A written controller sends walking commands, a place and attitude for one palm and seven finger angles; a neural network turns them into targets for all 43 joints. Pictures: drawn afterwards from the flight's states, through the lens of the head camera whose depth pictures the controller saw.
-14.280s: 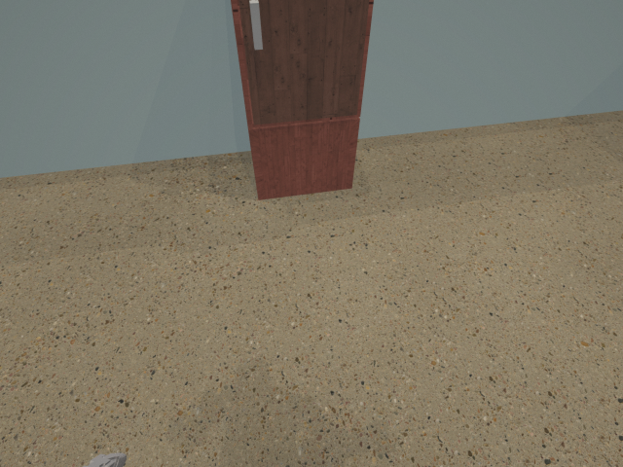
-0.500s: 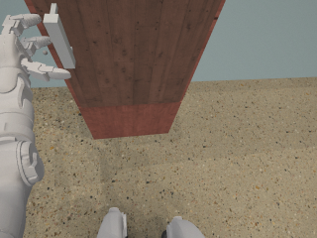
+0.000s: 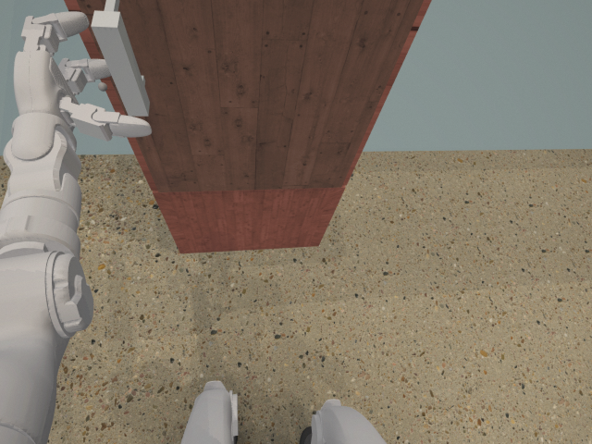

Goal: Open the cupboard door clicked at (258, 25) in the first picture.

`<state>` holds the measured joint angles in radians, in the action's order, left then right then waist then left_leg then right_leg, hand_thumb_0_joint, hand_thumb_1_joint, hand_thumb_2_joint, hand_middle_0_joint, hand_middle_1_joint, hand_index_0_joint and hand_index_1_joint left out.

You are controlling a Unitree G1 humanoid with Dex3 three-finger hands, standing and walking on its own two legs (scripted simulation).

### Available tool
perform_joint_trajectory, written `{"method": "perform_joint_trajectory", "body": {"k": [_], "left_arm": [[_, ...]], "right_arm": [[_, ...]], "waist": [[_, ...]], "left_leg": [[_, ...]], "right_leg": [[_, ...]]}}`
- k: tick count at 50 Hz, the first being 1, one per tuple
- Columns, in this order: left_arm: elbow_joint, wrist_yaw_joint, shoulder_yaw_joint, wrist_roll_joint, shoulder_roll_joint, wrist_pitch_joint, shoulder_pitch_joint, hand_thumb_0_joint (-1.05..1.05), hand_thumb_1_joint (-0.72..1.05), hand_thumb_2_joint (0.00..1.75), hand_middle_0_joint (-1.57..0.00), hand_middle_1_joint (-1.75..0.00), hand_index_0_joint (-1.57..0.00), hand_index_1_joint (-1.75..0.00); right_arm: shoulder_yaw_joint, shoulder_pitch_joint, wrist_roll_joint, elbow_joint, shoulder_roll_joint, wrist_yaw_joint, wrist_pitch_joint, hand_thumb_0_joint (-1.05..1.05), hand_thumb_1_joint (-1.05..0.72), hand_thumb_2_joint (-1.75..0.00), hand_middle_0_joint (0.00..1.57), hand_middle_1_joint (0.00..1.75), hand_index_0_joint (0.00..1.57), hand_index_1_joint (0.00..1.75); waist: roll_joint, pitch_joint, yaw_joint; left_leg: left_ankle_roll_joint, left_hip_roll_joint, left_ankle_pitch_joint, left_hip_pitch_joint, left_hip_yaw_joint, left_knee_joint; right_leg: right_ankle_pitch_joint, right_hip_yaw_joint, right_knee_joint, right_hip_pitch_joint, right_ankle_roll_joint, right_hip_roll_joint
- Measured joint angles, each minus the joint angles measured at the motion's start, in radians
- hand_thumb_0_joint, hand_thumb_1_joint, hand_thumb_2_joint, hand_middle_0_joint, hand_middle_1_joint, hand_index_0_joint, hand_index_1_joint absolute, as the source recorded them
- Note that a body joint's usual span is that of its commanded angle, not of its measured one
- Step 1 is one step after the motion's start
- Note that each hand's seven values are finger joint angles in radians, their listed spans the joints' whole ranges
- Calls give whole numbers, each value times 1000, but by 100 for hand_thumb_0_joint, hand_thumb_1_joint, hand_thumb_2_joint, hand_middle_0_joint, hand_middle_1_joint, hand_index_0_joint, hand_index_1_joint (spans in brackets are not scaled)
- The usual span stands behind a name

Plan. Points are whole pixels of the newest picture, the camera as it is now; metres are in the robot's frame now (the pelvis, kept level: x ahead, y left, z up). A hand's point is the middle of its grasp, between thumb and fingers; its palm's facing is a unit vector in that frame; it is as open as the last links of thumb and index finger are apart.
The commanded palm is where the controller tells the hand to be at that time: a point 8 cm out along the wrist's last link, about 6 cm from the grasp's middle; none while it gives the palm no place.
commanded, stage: slide the fingers in behind the handle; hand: left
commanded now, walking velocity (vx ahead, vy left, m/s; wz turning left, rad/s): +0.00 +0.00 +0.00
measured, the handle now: (126, 58) +0.59 +0.20 +0.10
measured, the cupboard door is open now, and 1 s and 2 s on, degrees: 0 0 0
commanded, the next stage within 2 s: move the hooked fingers beside the handle in 0.14 s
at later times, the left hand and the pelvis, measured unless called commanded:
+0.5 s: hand (96, 83) +0.54 +0.23 +0.10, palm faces +0.13 -0.99 +0.01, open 14.7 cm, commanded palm +0.53 +0.23 +0.10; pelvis +0.00 +0.01 +0.00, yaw -1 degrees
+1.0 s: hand (89, 81) +0.54 +0.24 +0.10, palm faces +0.10 -0.99 +0.01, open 14.4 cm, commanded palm +0.53 +0.25 +0.10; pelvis +0.00 +0.01 +0.00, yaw -2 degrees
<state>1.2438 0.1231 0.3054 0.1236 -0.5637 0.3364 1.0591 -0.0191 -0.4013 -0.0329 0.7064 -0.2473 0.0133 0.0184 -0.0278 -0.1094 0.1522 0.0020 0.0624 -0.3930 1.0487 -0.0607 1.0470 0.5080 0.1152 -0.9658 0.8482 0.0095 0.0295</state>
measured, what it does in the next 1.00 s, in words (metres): stands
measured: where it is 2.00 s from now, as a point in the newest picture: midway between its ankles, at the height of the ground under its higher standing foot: outside the picture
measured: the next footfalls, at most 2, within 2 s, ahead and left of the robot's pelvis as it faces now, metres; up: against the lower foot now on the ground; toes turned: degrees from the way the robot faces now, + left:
none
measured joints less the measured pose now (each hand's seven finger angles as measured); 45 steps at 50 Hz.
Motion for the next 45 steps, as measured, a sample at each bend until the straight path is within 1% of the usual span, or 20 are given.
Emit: {"method": "perform_joint_trajectory", "body": {"k": [6,21,29,33,38,45], "left_arm": [[22,3,2,-3,-9,5,18,-1,-50,30,-30,-120,-5,-117],[20,18,13,-11,-29,-3,33,-1,-50,30,-30,-120,-11,-121],[15,43,40,-19,-46,-8,18,-1,-50,30,-30,-120,-14,-121],[1,49,51,-20,-44,-12,2,-1,-50,30,-30,-120,-14,-120],[3,57,66,-18,-41,-1,-15,-1,-50,30,-30,-120,-14,-119],[8,75,84,-25,-61,-2,-19,-1,-50,30,-30,-120,-18,-121]], "right_arm": [[-6,-5,2,3,-2,-3,-5,0,-91,-89,20,30,20,30],[-7,-20,-1,1,-5,-4,-5,0,-91,-89,20,30,20,30],[-12,-20,1,-13,-5,-6,2,0,-91,-89,20,30,20,30],[-11,-23,1,-18,-4,-7,6,0,-91,-89,20,30,20,30],[-15,-22,5,-21,-4,-9,12,0,-91,-89,20,30,21,30],[-16,-18,8,-29,-5,-16,20,0,-91,-89,20,30,21,30]], "waist": [[1,2,5],[2,5,14],[-2,5,19],[-4,4,18],[-5,4,18],[-5,3,22]], "left_leg": [[2,-1,2,7,0,4],[8,-2,3,24,3,10],[12,2,2,18,12,6],[14,3,0,11,17,2],[16,5,-3,-3,24,-4],[16,7,-6,-6,28,-7]], "right_leg": [[0,0,-5,7,-1,-1],[-5,-4,-8,23,-7,-2],[-11,-15,1,20,-12,1],[-12,-20,7,14,-14,2],[-13,-27,14,3,-16,2],[-12,-32,16,2,-17,4]]}}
